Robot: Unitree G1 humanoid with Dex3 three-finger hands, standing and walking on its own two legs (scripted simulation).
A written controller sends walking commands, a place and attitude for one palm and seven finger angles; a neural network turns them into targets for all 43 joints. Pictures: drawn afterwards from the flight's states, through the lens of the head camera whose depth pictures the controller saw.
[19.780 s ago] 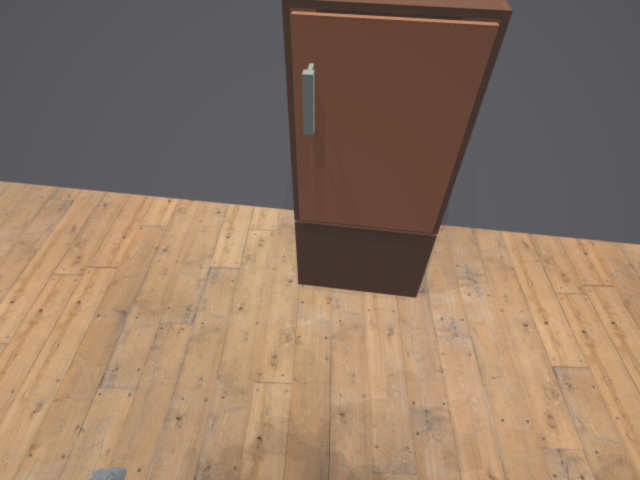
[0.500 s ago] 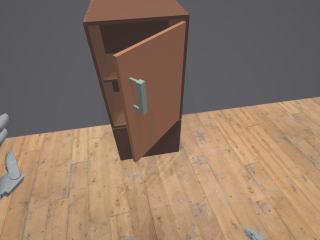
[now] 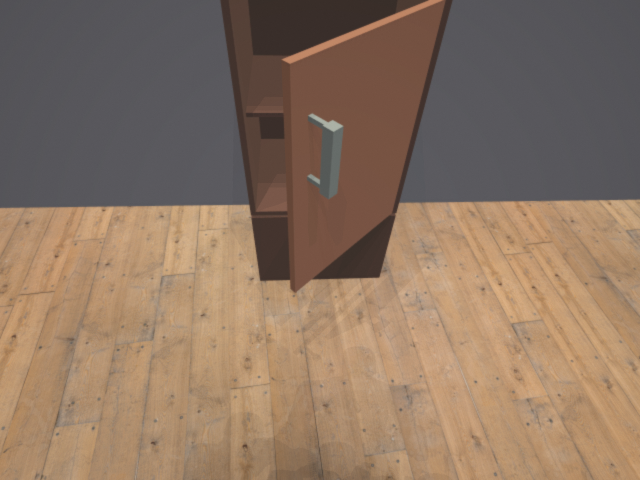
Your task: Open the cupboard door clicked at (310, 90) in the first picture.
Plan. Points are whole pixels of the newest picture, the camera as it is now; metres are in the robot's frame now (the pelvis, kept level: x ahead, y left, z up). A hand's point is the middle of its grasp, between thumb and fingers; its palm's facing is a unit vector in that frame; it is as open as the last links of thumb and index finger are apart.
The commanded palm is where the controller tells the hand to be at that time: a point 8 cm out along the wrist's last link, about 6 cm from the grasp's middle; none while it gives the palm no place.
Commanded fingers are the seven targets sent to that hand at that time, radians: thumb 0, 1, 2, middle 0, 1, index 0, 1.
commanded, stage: let the arm hang, fingers relaxed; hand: left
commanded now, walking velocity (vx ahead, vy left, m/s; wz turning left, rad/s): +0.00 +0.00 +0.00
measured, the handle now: (321, 156) +0.62 +0.04 +0.05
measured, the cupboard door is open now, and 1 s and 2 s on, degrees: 43 43 43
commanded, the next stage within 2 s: look to check the result in 0.78 s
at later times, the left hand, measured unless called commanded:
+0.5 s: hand out of the picture -0.01 +0.19 -0.15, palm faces +0.01 -0.98 -0.17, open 7.4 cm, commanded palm none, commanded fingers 0.00 0.90 0.90 -0.20 -0.30 -0.20 -0.30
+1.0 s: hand out of the picture -0.03 +0.19 -0.15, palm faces +0.01 -0.99 -0.16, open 7.4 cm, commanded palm none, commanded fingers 0.00 0.90 0.90 -0.20 -0.30 -0.20 -0.30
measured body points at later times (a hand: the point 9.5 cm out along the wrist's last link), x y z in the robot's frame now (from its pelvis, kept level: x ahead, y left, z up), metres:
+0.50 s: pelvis +0.00 +0.03 +0.02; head +0.00 +0.02 +0.47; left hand -0.01 +0.24 -0.14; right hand -0.04 -0.17 -0.15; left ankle +0.03 +0.13 -0.72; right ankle -0.03 -0.06 -0.72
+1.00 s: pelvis +0.00 +0.04 +0.02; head +0.01 +0.03 +0.47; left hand -0.03 +0.24 -0.14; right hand -0.05 -0.16 -0.15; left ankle +0.03 +0.13 -0.72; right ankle -0.03 -0.06 -0.72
